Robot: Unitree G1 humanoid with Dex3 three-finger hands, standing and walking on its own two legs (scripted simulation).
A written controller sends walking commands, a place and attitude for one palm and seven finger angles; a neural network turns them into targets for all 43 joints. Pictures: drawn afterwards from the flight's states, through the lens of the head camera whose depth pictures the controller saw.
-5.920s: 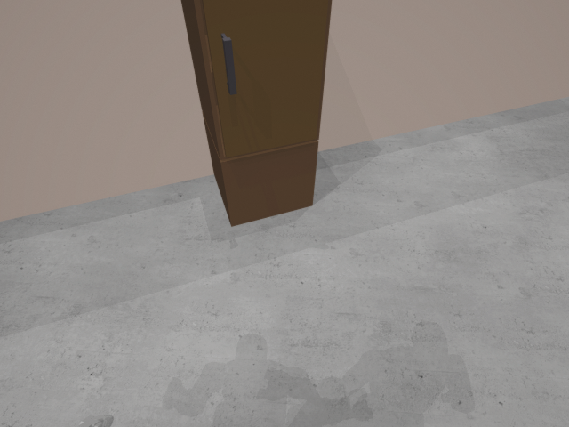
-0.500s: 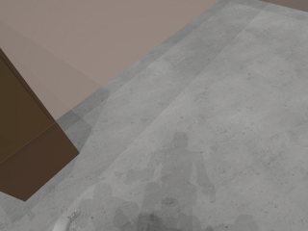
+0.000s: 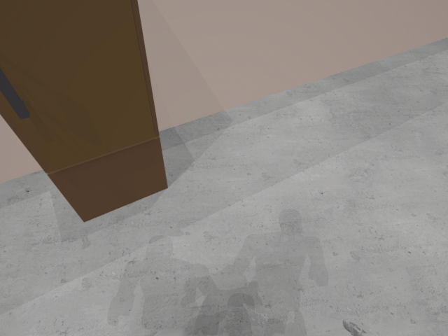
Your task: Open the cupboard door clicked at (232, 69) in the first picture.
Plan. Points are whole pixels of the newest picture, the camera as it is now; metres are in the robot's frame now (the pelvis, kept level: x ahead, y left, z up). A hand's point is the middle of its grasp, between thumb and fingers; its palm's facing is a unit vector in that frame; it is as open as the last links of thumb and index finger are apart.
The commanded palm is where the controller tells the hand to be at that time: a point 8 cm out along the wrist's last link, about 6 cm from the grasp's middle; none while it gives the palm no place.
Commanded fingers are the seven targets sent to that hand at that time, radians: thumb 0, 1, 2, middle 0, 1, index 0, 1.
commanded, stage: turn to face it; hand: left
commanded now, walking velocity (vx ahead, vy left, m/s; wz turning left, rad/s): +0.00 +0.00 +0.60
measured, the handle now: (6, 84) +0.59 +0.57 +0.03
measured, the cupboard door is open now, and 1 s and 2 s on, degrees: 0 0 0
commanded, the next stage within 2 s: take the last steps up to it in 0.80 s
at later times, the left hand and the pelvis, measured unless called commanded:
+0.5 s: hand out of the picture +0.09 +0.20 -0.12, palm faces +0.26 -0.92 -0.29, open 7.4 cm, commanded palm none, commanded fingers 0.00 0.90 0.90 -0.20 -0.30 -0.20 -0.30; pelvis +0.01 -0.03 +0.01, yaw +16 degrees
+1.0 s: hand out of the picture -0.14 +0.18 -0.17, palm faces +0.53 -0.81 -0.26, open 7.4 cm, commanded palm none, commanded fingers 0.00 0.90 0.90 -0.20 -0.30 -0.20 -0.30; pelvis -0.02 -0.01 +0.01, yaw +29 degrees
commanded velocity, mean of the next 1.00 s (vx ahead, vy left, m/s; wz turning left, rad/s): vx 0.04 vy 0.00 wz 0.40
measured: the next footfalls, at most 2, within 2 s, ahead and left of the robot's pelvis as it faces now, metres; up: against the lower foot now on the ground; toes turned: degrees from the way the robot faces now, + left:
right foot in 0.48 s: +0.08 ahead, -0.13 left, +0.00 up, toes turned +15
left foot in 0.92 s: -0.05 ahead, +0.10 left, +0.00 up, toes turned +32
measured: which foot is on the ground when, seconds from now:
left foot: down 0.00-0.48, up 0.50-0.90, down 0.92-1.00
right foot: up 0.00-0.46, down 0.48-0.92, up 0.94-1.00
